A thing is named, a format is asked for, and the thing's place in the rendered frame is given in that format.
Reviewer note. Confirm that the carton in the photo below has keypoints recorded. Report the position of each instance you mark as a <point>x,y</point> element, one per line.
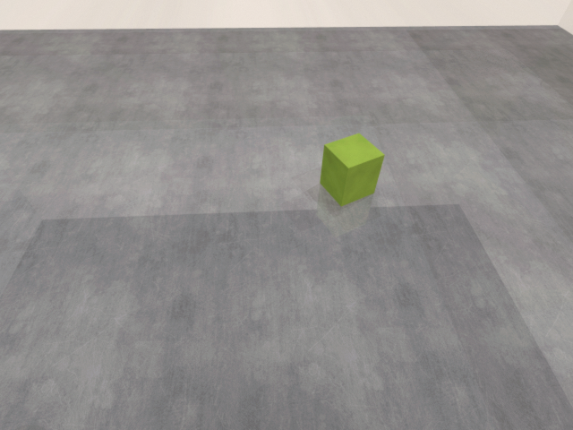
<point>350,168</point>

